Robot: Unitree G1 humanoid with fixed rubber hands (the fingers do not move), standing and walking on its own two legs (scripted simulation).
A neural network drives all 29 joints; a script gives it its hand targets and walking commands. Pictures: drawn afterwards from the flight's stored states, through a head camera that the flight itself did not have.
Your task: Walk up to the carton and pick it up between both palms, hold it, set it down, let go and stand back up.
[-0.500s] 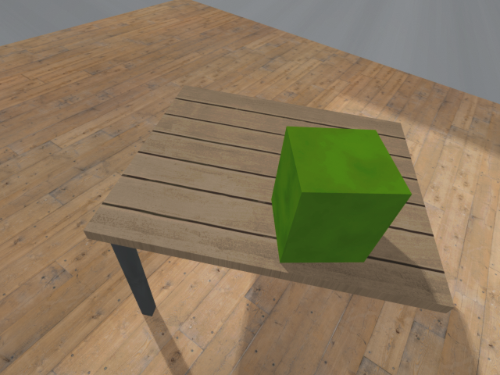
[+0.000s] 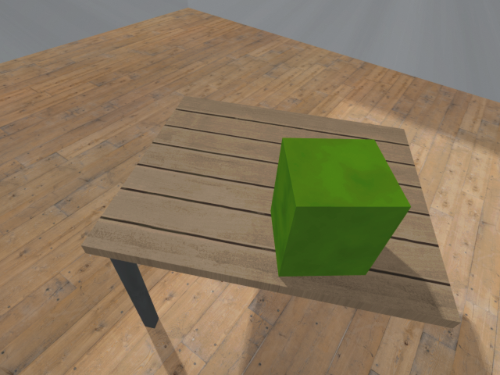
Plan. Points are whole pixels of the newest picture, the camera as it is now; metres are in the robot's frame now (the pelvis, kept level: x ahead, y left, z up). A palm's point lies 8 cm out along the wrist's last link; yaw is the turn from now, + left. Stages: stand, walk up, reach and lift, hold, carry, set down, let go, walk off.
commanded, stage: walk up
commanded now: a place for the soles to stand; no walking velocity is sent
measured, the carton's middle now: (325, 209) +0.51 -0.14 -0.05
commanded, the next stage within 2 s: none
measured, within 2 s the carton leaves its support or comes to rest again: neither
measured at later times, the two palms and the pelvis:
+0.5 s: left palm out of the picture +0.10 +0.21 -0.07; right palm out of the picture +0.09 -0.43 -0.11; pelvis +0.04 -0.10 -0.01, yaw -7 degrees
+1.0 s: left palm out of the picture +0.17 +0.28 -0.10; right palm out of the picture +0.11 -0.36 -0.08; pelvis +0.06 -0.03 -0.01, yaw -8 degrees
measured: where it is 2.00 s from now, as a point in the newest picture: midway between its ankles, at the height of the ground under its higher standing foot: outside the picture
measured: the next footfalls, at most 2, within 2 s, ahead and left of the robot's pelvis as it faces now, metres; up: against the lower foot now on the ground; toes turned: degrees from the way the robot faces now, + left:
right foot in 0.20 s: +0.09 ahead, -0.19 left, +0.00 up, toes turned +0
left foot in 0.76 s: +0.12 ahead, +0.03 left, +0.00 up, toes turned -7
